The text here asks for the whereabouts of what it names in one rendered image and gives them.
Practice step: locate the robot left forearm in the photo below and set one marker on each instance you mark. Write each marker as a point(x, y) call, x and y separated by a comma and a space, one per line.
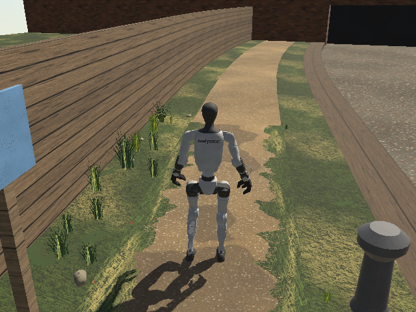
point(177, 168)

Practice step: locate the robot torso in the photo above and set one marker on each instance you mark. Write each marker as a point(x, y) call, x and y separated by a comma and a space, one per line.
point(208, 149)

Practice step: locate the robot right hand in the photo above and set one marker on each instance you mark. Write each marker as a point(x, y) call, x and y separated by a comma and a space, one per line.
point(247, 184)

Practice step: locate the robot left hand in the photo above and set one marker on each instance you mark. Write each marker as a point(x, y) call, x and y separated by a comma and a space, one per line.
point(173, 178)

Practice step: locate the left robot upper arm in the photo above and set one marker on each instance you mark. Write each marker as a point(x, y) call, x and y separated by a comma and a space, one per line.
point(185, 145)

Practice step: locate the right robot upper arm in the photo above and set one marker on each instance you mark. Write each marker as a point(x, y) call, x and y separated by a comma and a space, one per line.
point(233, 148)

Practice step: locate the robot right foot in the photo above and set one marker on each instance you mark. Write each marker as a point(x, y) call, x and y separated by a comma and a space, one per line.
point(220, 256)

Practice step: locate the robot right forearm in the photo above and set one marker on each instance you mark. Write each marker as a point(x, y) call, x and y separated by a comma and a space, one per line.
point(242, 171)

